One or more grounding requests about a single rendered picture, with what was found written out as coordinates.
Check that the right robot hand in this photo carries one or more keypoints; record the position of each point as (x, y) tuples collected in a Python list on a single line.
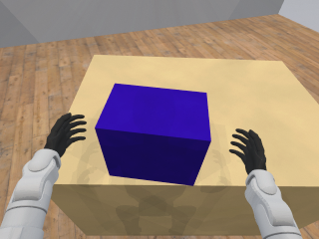
[(253, 156)]

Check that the pedestal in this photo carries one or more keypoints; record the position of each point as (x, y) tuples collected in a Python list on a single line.
[(260, 95)]

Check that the left robot hand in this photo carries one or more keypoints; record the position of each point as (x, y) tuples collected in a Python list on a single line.
[(60, 135)]

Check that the left robot forearm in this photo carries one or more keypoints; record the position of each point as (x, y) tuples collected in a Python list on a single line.
[(26, 211)]

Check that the carton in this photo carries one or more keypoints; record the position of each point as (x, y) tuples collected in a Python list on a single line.
[(154, 134)]

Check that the right robot forearm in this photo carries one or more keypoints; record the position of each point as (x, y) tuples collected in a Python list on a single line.
[(272, 215)]

